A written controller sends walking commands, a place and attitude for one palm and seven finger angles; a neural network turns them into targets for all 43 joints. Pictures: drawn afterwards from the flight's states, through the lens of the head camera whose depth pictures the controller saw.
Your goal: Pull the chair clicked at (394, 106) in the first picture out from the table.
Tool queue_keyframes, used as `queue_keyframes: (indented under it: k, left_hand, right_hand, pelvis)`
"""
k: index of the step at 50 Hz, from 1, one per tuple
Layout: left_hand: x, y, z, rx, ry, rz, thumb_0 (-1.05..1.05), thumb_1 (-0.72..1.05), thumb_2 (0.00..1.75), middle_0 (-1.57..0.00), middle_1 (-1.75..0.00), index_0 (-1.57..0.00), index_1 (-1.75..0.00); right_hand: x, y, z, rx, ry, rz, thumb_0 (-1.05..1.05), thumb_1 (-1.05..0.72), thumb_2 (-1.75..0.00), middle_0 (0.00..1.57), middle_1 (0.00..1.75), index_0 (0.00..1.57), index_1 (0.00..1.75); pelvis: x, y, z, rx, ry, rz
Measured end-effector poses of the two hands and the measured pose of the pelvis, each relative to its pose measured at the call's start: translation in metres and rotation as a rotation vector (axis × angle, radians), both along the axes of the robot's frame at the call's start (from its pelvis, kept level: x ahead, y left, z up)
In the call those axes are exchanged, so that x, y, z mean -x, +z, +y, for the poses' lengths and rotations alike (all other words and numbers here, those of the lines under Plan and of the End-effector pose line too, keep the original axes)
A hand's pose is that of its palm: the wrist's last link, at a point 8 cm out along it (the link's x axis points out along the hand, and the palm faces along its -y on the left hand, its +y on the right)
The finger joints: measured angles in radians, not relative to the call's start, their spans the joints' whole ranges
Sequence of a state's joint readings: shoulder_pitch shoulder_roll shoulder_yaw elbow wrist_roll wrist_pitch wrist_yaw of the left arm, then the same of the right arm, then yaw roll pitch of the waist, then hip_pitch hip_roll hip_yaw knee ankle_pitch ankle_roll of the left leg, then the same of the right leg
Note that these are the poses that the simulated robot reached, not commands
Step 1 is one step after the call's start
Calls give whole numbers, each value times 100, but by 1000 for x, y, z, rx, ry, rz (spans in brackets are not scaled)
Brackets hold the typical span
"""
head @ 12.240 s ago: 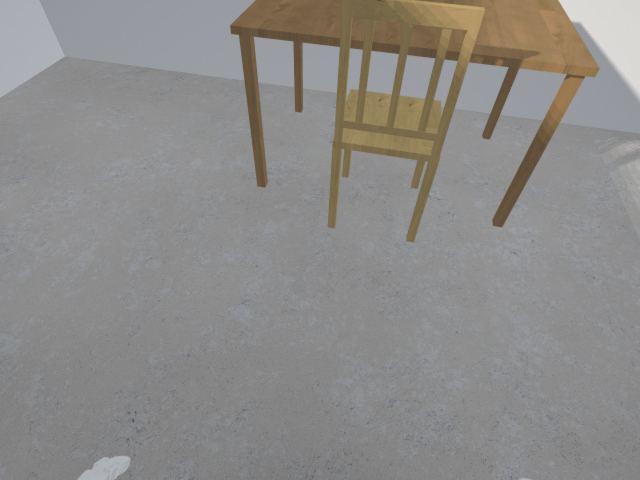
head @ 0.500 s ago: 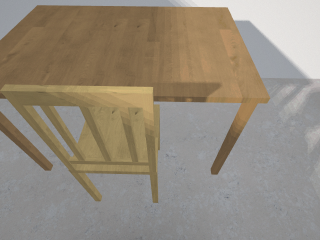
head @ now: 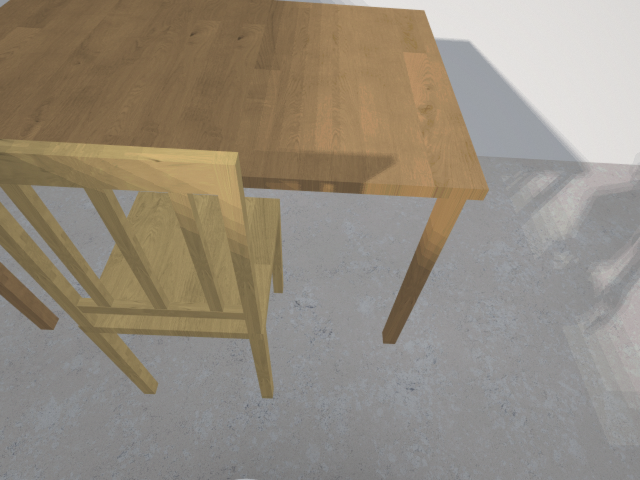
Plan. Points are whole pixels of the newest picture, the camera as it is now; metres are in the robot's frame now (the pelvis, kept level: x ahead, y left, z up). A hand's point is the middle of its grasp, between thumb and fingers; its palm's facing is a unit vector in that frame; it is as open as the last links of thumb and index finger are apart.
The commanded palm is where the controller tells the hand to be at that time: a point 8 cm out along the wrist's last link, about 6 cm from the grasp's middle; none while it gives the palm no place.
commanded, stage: come to a stop and stand still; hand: left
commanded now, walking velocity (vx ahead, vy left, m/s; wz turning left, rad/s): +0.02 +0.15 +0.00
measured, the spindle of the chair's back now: (135, 256) +0.43 +0.32 -0.04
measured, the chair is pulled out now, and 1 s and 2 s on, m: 0.00 0.00 0.00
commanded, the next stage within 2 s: look again from close up in 1.02 s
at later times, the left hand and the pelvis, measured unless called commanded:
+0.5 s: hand out of the picture +0.07 +0.23 -0.13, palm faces +0.00 -0.94 -0.34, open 7.4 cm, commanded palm none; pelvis -0.01 -0.01 +0.02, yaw +0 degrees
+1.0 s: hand out of the picture +0.04 +0.22 -0.13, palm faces -0.02 -0.94 -0.33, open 7.4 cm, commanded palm none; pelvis -0.04 -0.03 +0.02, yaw +2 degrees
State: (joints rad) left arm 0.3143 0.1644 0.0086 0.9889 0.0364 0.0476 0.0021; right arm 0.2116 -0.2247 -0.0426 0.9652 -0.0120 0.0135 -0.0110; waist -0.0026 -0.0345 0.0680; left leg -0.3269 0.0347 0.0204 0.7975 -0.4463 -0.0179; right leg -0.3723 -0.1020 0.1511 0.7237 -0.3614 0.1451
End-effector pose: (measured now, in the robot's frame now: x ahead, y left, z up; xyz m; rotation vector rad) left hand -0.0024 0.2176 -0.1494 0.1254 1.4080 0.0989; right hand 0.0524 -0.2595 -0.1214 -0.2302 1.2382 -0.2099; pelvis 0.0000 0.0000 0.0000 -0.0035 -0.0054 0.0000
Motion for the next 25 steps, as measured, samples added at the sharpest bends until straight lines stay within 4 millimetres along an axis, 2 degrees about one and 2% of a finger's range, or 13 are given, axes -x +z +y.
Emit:
queue_keyframes:
  k: [3, 6, 11, 15, 20, 25]
  left_hand:
    - [-9, 3, -3, 16, 10, -2, 1, 91, 90, -20, -30, -20, -30]
    - [-22, 12, 5, -11, 25, -50, 2, 92, 90, -20, -30, -20, -30]
    - [-36, 25, 23, -68, -7, -95, 1, 92, 90, -20, -30, -20, -30]
    - [-46, 32, 37, -111, -22, -114, 1, 91, 90, -20, -30, -20, -30]
    - [-55, 41, 46, -144, -54, -158, 0, 91, 90, -20, -30, -19, -30]
    - [-67, 53, 52, -198, -58, -245, 0, 91, 90, -20, -30, -20, -30]
  right_hand:
    - [-10, 13, 16, -23, 13, -44, 1, -91, -90, 20, 30, 20, 30]
    - [-14, 13, 28, -55, 33, -32, 0, -91, -90, 20, 30, 20, 30]
    - [-18, 10, 32, -76, 14, -30, 0, -93, -90, 20, 30, 21, 30]
    - [-11, 9, 34, -88, 9, -30, 0, -92, -90, 20, 30, 21, 30]
    - [1, 7, 28, -96, 23, -17, 0, -92, -90, 20, 30, 21, 30]
    - [-3, 9, 1, -62, 24, -81, 1, -91, -90, 20, 30, 21, 30]
  pelvis:
    - [-5, 10, 0, -10, -10, -13]
    - [-7, 15, -1, -1, -4, -25]
    - [-4, 18, 2, -11, -15, -22]
    - [2, 20, 3, -19, -18, -24]
    - [8, 20, 2, -23, -12, -26]
    - [6, 16, -8, -14, 8, -22]
